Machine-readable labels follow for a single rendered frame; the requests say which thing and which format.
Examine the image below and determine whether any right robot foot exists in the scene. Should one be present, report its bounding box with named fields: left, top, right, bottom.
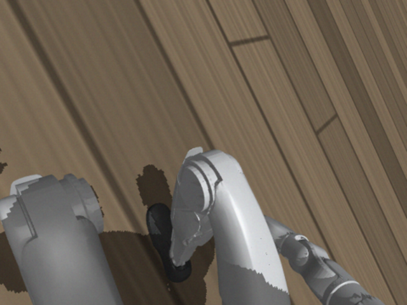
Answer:
left=146, top=203, right=191, bottom=283

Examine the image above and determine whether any right robot arm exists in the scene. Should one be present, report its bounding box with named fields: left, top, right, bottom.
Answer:
left=280, top=233, right=385, bottom=305

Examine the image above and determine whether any right robot hand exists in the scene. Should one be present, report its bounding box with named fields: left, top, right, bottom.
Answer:
left=264, top=215, right=295, bottom=254

